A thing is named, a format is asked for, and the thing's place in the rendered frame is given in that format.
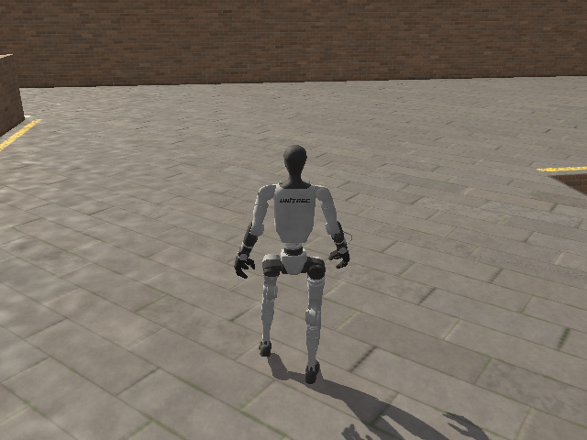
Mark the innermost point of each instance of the robot left forearm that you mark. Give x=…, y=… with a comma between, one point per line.
x=247, y=244

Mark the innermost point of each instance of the robot right foot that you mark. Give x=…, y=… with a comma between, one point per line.
x=310, y=376

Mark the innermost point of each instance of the robot right thigh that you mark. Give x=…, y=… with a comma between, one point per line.
x=315, y=268

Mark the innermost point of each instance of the robot right forearm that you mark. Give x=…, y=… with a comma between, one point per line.
x=340, y=241

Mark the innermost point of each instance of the right robot hand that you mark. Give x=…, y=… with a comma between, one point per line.
x=336, y=255

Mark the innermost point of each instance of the robot right upper arm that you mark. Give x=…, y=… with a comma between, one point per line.
x=323, y=194

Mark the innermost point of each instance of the robot left upper arm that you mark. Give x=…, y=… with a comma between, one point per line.
x=260, y=209

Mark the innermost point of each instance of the left robot hand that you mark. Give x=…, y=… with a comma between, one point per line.
x=241, y=264

